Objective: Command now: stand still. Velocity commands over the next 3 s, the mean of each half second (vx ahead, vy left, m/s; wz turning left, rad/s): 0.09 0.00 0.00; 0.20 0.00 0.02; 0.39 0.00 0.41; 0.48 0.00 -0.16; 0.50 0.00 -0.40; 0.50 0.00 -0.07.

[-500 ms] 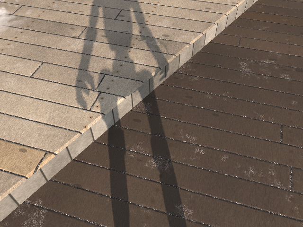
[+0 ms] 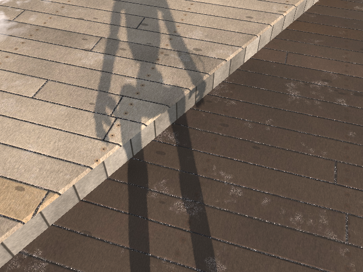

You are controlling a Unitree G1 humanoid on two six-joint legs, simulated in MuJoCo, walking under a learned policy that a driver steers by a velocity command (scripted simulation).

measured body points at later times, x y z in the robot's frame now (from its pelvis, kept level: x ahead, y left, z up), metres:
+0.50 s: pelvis +0.03 +0.01 -0.01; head +0.03 +0.02 +0.44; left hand +0.00 +0.27 -0.16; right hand +0.08 -0.25 -0.15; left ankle +0.03 +0.11 -0.73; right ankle -0.04 -0.13 -0.73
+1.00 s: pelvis +0.18 +0.00 +0.00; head +0.20 -0.01 +0.45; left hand +0.32 +0.25 -0.12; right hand +0.18 -0.26 -0.16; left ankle +0.06 +0.11 -0.67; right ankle +0.26 -0.09 -0.73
